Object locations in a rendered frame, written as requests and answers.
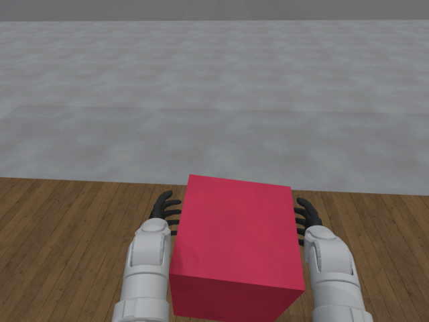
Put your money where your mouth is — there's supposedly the carton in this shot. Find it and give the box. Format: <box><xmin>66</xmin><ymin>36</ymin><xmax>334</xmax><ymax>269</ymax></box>
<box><xmin>169</xmin><ymin>174</ymin><xmax>305</xmax><ymax>322</ymax></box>

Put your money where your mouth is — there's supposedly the left robot hand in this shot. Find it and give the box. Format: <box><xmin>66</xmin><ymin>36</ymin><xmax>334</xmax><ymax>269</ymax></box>
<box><xmin>149</xmin><ymin>191</ymin><xmax>182</xmax><ymax>235</ymax></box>

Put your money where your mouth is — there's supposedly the left robot forearm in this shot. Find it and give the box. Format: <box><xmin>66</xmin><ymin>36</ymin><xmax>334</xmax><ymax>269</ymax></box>
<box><xmin>111</xmin><ymin>218</ymin><xmax>171</xmax><ymax>322</ymax></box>

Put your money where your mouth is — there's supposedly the right robot hand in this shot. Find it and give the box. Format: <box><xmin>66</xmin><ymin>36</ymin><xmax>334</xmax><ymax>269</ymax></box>
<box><xmin>294</xmin><ymin>197</ymin><xmax>323</xmax><ymax>246</ymax></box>

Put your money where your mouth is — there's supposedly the right robot forearm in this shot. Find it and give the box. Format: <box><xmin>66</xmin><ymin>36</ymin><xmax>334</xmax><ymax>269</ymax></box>
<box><xmin>304</xmin><ymin>225</ymin><xmax>373</xmax><ymax>322</ymax></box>

